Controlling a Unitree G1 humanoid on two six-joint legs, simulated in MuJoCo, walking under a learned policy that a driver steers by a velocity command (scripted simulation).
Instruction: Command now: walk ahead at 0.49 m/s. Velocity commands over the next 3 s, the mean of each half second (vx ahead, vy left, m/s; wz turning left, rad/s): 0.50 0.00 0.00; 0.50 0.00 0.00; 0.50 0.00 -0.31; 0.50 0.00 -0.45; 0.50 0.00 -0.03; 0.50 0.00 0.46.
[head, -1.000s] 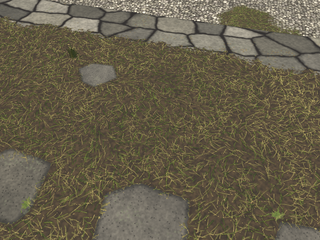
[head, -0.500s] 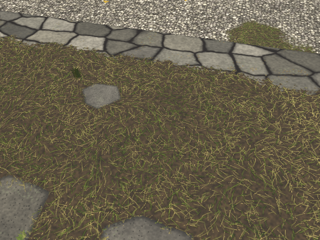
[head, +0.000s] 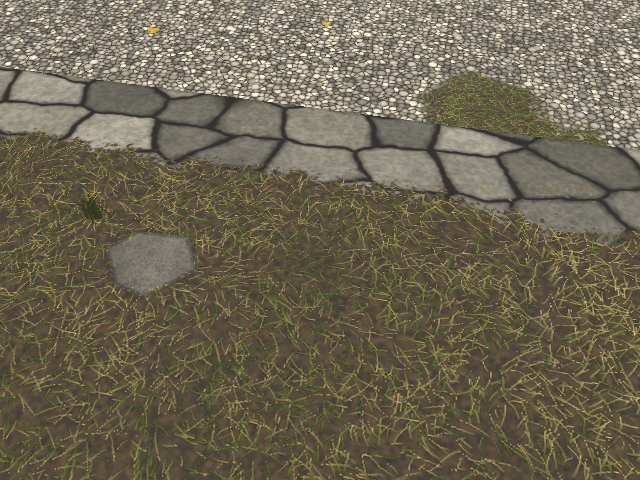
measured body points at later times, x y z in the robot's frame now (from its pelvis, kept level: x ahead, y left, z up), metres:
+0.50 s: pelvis +0.28 -0.08 +0.00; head +0.29 -0.10 +0.45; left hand +0.33 +0.18 -0.12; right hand +0.37 -0.35 -0.14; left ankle +0.28 +0.08 -0.66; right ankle +0.30 -0.16 -0.74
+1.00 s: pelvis +0.55 -0.01 -0.01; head +0.58 +0.00 +0.44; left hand +0.59 +0.26 -0.15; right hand +0.66 -0.27 -0.13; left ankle +0.61 +0.07 -0.74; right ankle +0.47 -0.17 -0.65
